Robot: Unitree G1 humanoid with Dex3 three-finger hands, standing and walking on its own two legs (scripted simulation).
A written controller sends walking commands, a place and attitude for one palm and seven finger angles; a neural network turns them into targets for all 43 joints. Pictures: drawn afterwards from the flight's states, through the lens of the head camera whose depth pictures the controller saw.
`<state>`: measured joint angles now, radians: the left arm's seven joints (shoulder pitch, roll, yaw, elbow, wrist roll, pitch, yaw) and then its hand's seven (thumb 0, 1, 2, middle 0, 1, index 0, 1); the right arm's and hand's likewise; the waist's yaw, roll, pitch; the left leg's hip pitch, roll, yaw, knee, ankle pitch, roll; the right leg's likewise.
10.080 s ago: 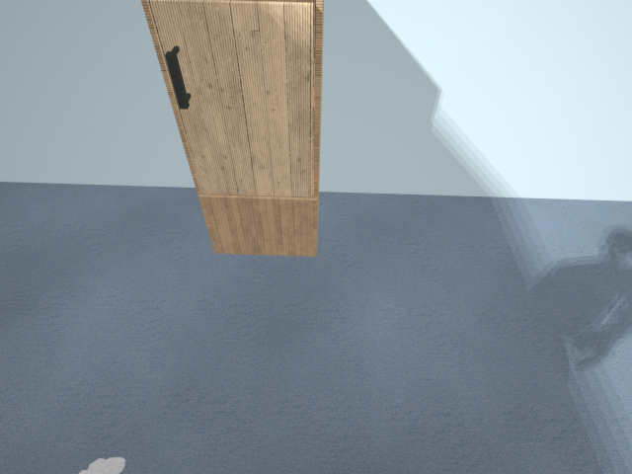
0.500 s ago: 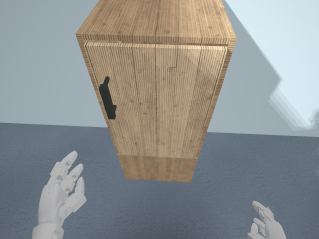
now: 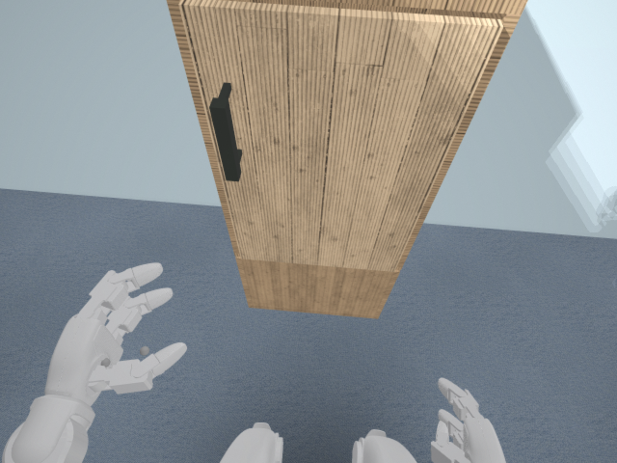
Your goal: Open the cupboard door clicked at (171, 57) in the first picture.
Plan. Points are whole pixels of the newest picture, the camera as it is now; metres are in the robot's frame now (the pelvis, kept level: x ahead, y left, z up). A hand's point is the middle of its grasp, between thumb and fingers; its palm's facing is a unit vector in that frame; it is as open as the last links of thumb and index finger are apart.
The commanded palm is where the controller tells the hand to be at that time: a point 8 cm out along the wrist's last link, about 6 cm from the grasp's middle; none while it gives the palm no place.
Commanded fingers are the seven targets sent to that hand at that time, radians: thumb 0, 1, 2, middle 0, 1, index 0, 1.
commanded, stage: raise the hand with hooked fingers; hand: left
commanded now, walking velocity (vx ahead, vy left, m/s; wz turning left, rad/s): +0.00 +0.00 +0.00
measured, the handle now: (229, 134) +0.55 +0.16 +0.08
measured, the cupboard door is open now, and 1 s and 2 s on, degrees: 0 0 0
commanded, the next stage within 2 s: move the hooked fingers beside the handle in 1.36 s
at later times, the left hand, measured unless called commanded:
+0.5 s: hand (94, 306) +0.27 +0.26 +0.07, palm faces +0.01 -1.00 -0.06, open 13.4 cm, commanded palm +0.25 +0.31 +0.08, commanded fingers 0.00 -0.50 0.30 -0.30 -1.20 -0.30 -1.20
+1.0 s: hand (77, 251) +0.32 +0.29 +0.11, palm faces +0.00 -1.00 -0.04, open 14.0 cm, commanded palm +0.29 +0.33 +0.11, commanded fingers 0.00 -0.50 0.30 -0.30 -1.20 -0.30 -1.20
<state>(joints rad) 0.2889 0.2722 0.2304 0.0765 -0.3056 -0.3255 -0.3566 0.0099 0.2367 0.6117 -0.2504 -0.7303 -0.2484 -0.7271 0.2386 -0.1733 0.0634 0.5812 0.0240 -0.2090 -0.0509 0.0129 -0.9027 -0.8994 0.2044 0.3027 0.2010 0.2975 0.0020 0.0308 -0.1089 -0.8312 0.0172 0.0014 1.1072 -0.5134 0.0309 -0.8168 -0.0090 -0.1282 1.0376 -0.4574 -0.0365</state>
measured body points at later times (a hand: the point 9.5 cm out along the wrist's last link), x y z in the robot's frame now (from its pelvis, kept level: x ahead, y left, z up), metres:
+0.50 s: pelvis +0.01 +0.02 +0.02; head +0.06 +0.04 +0.47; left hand +0.26 +0.32 +0.08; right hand +0.19 -0.21 -0.04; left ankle +0.02 +0.10 -0.66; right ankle +0.03 -0.10 -0.66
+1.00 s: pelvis +0.02 +0.01 +0.04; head +0.07 +0.02 +0.48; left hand +0.31 +0.34 +0.11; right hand +0.16 -0.25 -0.05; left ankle +0.02 +0.10 -0.66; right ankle +0.03 -0.10 -0.66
